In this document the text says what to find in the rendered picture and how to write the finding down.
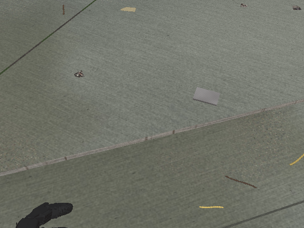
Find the robot left hand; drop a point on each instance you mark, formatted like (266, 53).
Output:
(44, 213)

